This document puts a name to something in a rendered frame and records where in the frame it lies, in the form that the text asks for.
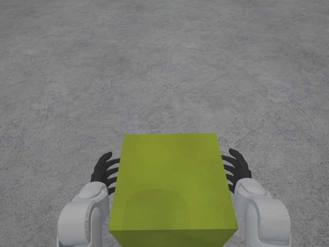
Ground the left robot hand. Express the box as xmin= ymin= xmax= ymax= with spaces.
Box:
xmin=90 ymin=152 xmax=120 ymax=195

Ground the left robot forearm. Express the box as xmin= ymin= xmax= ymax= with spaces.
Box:
xmin=57 ymin=182 xmax=110 ymax=247

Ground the carton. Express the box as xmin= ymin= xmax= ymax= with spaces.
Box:
xmin=108 ymin=133 xmax=239 ymax=247

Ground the right robot hand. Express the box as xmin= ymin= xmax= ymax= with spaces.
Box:
xmin=221 ymin=148 xmax=251 ymax=194

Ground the right robot forearm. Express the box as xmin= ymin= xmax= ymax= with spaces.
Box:
xmin=234 ymin=178 xmax=292 ymax=247

